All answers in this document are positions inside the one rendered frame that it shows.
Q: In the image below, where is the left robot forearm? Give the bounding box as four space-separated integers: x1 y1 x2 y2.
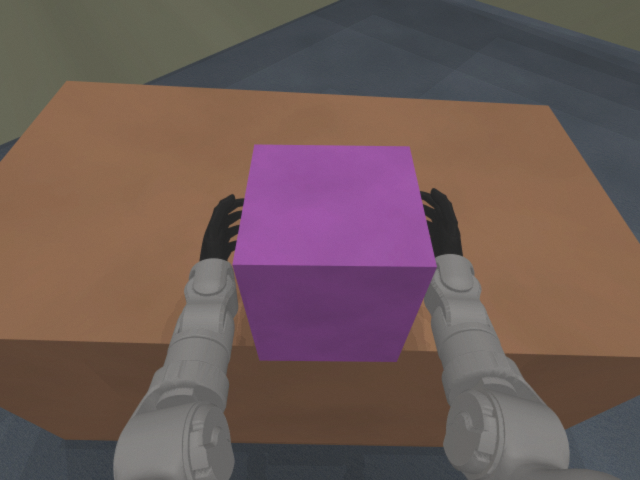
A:
113 258 238 480

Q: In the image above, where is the pedestal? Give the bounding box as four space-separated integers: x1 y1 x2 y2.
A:
0 81 640 447

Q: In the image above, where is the robot left hand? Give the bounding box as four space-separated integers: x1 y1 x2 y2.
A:
200 194 244 261

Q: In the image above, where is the carton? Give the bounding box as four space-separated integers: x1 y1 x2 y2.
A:
232 144 437 362

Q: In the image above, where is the robot right upper arm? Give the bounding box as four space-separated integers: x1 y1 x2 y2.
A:
443 387 621 480

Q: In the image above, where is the robot right hand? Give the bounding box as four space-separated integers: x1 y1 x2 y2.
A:
420 188 463 257

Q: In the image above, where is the right robot forearm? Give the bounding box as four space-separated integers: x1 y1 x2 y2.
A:
424 254 570 467

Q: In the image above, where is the robot left upper arm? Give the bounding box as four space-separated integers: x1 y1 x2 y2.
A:
115 401 235 480

